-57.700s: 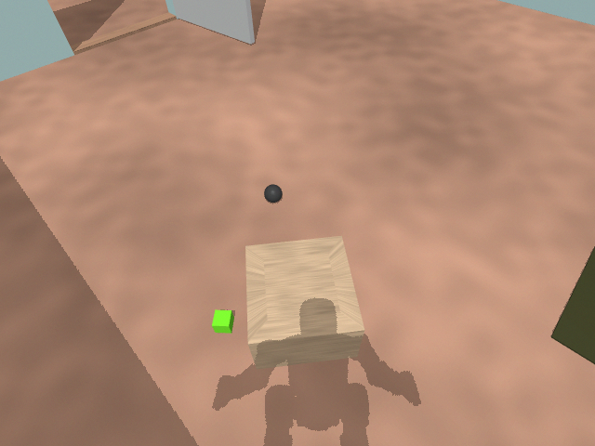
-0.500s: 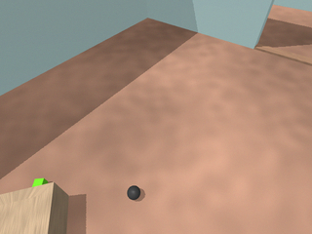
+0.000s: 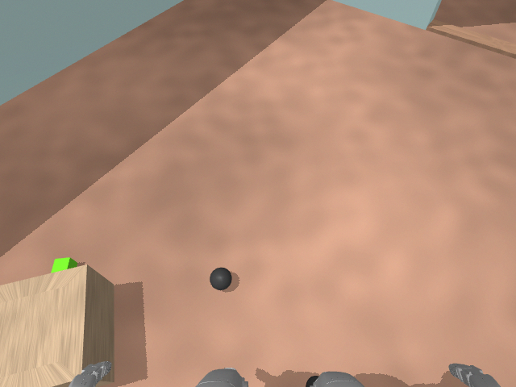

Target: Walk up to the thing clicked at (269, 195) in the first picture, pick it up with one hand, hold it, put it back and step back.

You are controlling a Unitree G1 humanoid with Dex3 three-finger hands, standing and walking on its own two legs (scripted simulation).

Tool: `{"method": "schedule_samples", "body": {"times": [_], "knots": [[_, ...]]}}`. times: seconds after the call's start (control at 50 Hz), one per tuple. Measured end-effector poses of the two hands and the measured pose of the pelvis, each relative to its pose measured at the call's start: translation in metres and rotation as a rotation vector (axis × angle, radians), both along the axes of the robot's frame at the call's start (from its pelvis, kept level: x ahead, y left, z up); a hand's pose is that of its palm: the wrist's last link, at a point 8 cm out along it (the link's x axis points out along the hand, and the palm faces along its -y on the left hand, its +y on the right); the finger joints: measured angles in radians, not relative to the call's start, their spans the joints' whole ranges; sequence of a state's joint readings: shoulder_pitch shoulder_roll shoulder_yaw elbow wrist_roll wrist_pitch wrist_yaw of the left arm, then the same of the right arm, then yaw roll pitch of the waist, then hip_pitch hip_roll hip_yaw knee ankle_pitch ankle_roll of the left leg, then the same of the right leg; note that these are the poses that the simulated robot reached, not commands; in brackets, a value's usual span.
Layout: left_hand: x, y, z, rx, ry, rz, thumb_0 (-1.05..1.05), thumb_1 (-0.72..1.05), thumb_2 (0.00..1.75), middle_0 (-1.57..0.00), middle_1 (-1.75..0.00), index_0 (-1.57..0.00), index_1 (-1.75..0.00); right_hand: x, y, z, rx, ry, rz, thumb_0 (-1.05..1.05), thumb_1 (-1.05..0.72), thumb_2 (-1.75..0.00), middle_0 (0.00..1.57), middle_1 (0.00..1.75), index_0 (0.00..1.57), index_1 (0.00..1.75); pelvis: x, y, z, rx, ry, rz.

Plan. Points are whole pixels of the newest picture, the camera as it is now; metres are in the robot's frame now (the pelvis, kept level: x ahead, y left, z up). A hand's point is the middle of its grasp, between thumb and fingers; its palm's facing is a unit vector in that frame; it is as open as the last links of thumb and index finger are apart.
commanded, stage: step back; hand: left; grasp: from above
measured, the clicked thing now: (220, 278) +0.51 +0.18 -0.73
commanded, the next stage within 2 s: none
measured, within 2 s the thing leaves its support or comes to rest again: neither
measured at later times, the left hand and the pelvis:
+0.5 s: hand out of the picture +0.04 +0.29 -0.17, palm faces -0.10 -0.92 -0.39, open 7.4 cm; pelvis -0.07 +0.04 -0.01, yaw -5 degrees
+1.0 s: hand out of the picture -0.07 +0.32 -0.16, palm faces -0.04 -0.94 -0.34, open 7.4 cm; pelvis -0.20 +0.06 +0.00, yaw -1 degrees
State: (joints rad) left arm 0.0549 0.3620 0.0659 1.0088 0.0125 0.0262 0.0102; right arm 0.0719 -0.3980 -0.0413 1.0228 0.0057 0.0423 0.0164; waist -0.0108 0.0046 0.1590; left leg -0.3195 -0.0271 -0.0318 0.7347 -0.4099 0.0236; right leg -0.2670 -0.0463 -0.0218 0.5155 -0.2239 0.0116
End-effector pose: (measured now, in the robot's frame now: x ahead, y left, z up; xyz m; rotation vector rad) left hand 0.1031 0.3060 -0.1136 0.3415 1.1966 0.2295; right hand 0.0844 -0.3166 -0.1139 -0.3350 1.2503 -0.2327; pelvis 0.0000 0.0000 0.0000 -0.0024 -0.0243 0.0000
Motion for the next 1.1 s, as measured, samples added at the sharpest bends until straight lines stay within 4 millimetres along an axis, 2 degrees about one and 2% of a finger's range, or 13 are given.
{"method": "schedule_samples", "body": {"times": [0.12, 0.22, 0.3, 0.4, 0.54, 0.64, 0.76, 0.88, 0.92, 0.98, 1.1], "knots": [[0.020, 0.030, -0.018, -0.013, -0.069, -0.026, 0.01, 0.90, 0.90, -0.20, -0.30, -0.20, -0.30, -0.035, 0.018, 0.004, -0.066, 0.042, 0.002, 0.00, -0.90, -0.90, 0.20, 0.30, 0.20, 0.29, -0.017, 0.026, -0.013, -0.006, 0.014, 0.010], [0.014, 0.032, -0.018, -0.032, -0.064, -0.044, 0.01, 0.91, 0.90, -0.20, -0.30, -0.20, -0.30, -0.066, 0.039, 0.015, -0.067, 0.082, -0.007, 0.01, -0.90, -0.90, 0.20, 0.30, 0.20, 0.30, -0.030, 0.035, -0.003, -0.023, 0.016, 0.004], [-0.006, 0.031, -0.017, -0.042, -0.025, -0.066, 0.01, 0.91, 0.90, -0.20, -0.30, -0.20, -0.30, -0.074, 0.048, 0.014, -0.065, 0.054, -0.024, 0.01, -0.90, -0.90, 0.21, 0.30, 0.20, 0.30, -0.040, 0.042, 0.000, -0.020, 0.018, -0.021], [-0.036, 0.031, -0.017, -0.024, 0.022, -0.085, 0.01, 0.91, 0.90, -0.20, -0.30, -0.20, -0.30, -0.076, 0.053, 0.004, -0.036, -0.026, -0.038, 0.01, -0.90, -0.90, 0.21, 0.30, 0.20, 0.30, -0.055, 0.043, -0.005, -0.001, 0.004, -0.052], [-0.072, 0.025, -0.007, 0.018, 0.012, -0.094, 0.01, 0.91, 0.90, -0.20, -0.30, -0.20, -0.30, -0.088, 0.047, -0.017, 0.024, -0.091, -0.049, 0.01, -0.90, -0.90, 0.21, 0.30, 0.20, 0.30, -0.082, 0.035, -0.013, -0.024, -0.033, -0.067], [-0.096, 0.024, 0.010, 0.023, -0.037, -0.075, 0.01, 0.90, 0.90, -0.20, -0.30, -0.20, -0.30, -0.103, 0.045, -0.008, 0.043, -0.089, -0.037, 0.01, -0.90, -0.90, 0.21, 0.30, 0.20, 0.30, -0.101, 0.029, -0.004, 0.029, -0.028, -0.074], [-0.112, 0.029, 0.017, 0.023, -0.090, -0.079, 0.01, 0.90, 0.90, -0.20, -0.30, -0.20, -0.30, -0.133, 0.040, 0.000, -0.004, -0.065, 0.007, 0.01, -0.90, -0.90, 0.20, 0.30, 0.20, 0.30, -0.132, 0.039, 0.000, 0.028, 0.010, -0.052], [-0.134, 0.048, -0.003, -0.008, -0.135, -0.083, 0.01, 0.90, 0.90, -0.20, -0.30, -0.20, -0.30, -0.171, 0.051, 0.000, -0.064, -0.038, 0.039, 0.01, -0.90, -0.90, 0.20, 0.30, 0.20, 0.30, -0.171, 0.055, -0.014, 0.014, -0.006, -0.005], [-0.148, 0.053, -0.010, -0.023, -0.121, -0.071, 0.01, 0.90, 0.90, -0.20, -0.30, -0.20, -0.30, -0.187, 0.061, 0.005, -0.060, -0.033, 0.041, 0.01, -0.90, -0.90, 0.20, 0.30, 0.20, 0.29, -0.183, 0.058, -0.013, 0.041, -0.025, -0.031], [-0.172, 0.054, -0.010, -0.040, -0.074, -0.063, 0.01, 0.91, 0.90, -0.20, -0.30, -0.20, -0.30, -0.208, 0.070, 0.017, -0.054, -0.039, 0.039, 0.01, -0.90, -0.90, 0.20, 0.30, 0.20, 0.30, -0.195, 0.062, -0.004, -0.014, -0.021, -0.014], [-0.218, 0.060, -0.007, -0.042, -0.043, -0.045, 0.01, 0.91, 0.90, -0.20, -0.30, -0.20, -0.30, -0.231, 0.069, 0.030, -0.072, -0.077, 0.037, 0.01, -0.90, -0.90, 0.21, 0.30, 0.21, 0.30, -0.224, 0.059, 0.002, -0.029, 0.001, -0.049]]}}
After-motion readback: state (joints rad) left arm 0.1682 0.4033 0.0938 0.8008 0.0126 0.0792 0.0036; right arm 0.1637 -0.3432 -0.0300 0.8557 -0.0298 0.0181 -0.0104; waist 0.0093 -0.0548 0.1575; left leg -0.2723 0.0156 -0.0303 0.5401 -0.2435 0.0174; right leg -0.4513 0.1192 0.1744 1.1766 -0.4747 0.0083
